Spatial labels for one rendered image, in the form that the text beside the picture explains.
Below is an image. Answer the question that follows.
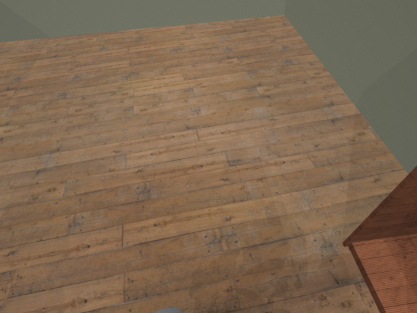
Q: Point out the wardrobe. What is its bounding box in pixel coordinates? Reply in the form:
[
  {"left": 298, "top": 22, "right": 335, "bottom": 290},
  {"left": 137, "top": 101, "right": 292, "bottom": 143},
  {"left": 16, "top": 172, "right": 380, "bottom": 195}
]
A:
[{"left": 343, "top": 166, "right": 417, "bottom": 313}]

